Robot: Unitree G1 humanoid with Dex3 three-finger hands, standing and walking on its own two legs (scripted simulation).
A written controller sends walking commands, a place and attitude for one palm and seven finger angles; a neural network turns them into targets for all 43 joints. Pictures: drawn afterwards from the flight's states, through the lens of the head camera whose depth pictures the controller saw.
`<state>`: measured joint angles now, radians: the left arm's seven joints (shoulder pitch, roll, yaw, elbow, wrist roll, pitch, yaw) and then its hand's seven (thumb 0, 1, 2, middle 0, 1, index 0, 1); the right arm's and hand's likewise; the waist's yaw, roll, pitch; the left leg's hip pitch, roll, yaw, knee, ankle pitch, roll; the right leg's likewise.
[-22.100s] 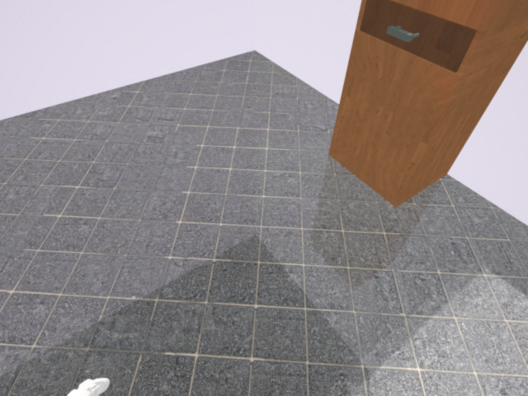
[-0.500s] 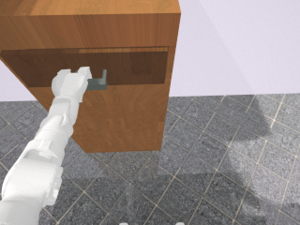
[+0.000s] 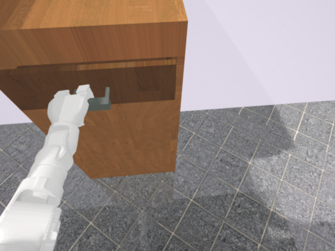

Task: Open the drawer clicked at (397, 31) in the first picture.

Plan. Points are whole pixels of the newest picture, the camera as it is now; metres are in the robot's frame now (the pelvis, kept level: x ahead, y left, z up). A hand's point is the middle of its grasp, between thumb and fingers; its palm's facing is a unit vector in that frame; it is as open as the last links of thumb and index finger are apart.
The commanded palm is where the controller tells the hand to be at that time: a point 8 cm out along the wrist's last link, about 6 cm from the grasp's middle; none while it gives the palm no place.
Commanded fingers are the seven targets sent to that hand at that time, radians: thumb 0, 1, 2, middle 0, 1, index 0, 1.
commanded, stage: pull the drawer open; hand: left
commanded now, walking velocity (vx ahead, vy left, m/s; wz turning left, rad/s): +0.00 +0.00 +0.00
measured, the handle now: (91, 98) +0.50 +0.19 +0.04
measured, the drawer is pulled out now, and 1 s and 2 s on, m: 0.02 0.12 0.14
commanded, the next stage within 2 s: none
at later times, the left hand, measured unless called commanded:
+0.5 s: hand (77, 124) +0.43 +0.22 +0.02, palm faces -0.06 -0.05 -1.00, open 6.0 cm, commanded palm +0.39 +0.22 +0.07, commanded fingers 0.00 0.90 0.90 -0.40 -1.35 -0.40 -1.35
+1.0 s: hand (74, 156) +0.34 +0.21 +0.02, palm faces +0.00 -0.10 -0.99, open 6.2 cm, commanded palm +0.33 +0.22 +0.07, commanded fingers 0.00 0.90 0.90 -0.40 -1.35 -0.40 -1.35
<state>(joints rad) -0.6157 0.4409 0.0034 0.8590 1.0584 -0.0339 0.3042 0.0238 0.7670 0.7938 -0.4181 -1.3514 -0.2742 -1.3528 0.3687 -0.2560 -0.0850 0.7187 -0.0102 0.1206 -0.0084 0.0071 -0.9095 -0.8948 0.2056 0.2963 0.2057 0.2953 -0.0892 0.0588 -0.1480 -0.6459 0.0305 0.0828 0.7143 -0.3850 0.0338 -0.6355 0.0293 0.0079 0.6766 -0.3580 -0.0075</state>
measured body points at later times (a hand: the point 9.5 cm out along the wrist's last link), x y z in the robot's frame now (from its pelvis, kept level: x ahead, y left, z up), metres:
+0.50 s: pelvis -0.01 +0.00 +0.00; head +0.07 -0.01 +0.44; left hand +0.43 +0.22 +0.07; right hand +0.05 -0.27 -0.14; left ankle -0.04 +0.09 -0.71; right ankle -0.03 -0.12 -0.71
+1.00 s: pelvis +0.01 +0.00 +0.01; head +0.06 -0.02 +0.46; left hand +0.34 +0.22 +0.07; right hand +0.17 -0.25 -0.11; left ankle -0.04 +0.10 -0.71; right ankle -0.03 -0.12 -0.71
